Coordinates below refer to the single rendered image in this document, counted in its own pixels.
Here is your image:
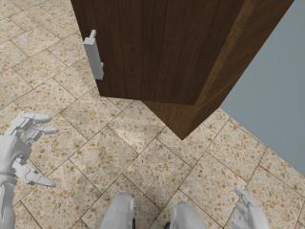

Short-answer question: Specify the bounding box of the robot thigh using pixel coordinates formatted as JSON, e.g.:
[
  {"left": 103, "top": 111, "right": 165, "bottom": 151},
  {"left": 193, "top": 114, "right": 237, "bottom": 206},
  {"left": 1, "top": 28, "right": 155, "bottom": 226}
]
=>
[
  {"left": 171, "top": 203, "right": 209, "bottom": 229},
  {"left": 99, "top": 195, "right": 134, "bottom": 229}
]

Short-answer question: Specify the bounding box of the robot left forearm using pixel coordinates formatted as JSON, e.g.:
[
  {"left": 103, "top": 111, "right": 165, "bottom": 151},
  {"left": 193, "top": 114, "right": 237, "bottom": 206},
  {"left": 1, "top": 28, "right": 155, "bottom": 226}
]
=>
[{"left": 0, "top": 173, "right": 17, "bottom": 229}]

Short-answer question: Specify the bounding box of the cupboard door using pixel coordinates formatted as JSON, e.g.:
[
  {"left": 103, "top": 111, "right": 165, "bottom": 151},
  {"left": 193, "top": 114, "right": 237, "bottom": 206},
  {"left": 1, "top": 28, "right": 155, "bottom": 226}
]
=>
[{"left": 71, "top": 0, "right": 245, "bottom": 106}]

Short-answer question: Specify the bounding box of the right robot hand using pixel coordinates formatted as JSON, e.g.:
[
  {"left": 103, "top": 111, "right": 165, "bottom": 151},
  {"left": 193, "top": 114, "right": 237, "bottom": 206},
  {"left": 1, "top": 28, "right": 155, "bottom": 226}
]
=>
[{"left": 231, "top": 186, "right": 271, "bottom": 229}]

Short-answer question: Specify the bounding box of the robot right thigh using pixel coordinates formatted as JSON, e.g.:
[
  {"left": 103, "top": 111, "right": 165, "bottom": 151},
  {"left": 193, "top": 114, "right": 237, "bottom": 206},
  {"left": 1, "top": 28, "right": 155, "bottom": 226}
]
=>
[{"left": 171, "top": 203, "right": 209, "bottom": 229}]

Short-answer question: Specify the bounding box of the handle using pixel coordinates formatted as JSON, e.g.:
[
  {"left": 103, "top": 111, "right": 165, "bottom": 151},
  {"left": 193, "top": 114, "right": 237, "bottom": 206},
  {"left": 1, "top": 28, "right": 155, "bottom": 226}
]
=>
[{"left": 83, "top": 30, "right": 104, "bottom": 80}]

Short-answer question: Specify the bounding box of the robot left thigh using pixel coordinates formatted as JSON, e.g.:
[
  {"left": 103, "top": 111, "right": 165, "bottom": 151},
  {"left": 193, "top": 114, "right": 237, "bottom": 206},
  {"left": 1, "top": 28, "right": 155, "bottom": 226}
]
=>
[{"left": 99, "top": 195, "right": 134, "bottom": 229}]

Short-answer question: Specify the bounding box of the left robot hand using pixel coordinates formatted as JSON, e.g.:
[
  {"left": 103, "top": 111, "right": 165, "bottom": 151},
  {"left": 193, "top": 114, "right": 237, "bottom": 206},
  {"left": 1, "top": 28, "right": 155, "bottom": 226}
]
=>
[{"left": 0, "top": 111, "right": 59, "bottom": 188}]

